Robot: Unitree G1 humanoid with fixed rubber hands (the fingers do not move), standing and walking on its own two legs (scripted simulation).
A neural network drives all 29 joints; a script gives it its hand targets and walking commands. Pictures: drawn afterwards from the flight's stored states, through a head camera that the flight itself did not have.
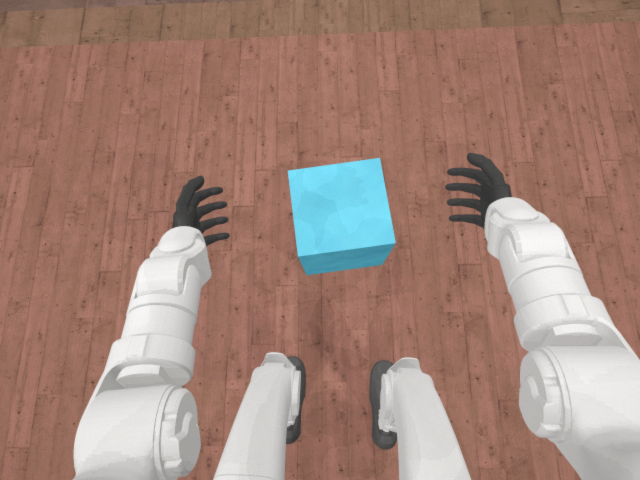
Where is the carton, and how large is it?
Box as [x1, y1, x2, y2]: [288, 158, 395, 274]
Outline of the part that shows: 379,158 288,170 297,252 306,274 381,264 385,259 395,241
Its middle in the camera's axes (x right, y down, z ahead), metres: +0.05 -0.05 +0.96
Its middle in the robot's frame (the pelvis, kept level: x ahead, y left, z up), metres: +0.56 +0.02 -0.54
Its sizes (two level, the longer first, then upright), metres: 0.210 0.200 0.250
